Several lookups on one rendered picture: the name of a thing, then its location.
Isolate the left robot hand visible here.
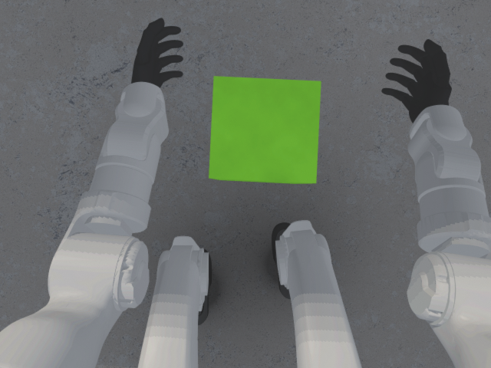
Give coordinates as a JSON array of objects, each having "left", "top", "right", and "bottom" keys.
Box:
[{"left": 131, "top": 18, "right": 183, "bottom": 88}]

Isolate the robot right upper arm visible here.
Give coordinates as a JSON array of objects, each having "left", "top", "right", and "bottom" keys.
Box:
[{"left": 407, "top": 251, "right": 491, "bottom": 368}]

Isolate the robot right forearm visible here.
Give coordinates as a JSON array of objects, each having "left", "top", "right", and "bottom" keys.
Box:
[{"left": 407, "top": 105, "right": 491, "bottom": 260}]

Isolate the carton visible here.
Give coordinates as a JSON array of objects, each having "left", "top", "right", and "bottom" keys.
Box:
[{"left": 209, "top": 76, "right": 321, "bottom": 184}]

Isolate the right robot hand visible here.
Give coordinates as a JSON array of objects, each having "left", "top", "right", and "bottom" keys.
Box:
[{"left": 381, "top": 39, "right": 452, "bottom": 123}]

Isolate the robot left forearm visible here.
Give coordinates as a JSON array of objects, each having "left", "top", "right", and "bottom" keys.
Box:
[{"left": 48, "top": 82, "right": 169, "bottom": 296}]

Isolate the robot right shin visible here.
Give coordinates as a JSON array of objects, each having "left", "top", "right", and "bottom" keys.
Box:
[{"left": 282, "top": 220, "right": 331, "bottom": 287}]

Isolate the robot left upper arm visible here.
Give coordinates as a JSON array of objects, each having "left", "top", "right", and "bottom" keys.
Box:
[{"left": 0, "top": 232, "right": 150, "bottom": 368}]

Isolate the left robot foot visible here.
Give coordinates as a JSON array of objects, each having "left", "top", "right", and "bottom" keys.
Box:
[{"left": 198, "top": 249, "right": 212, "bottom": 325}]

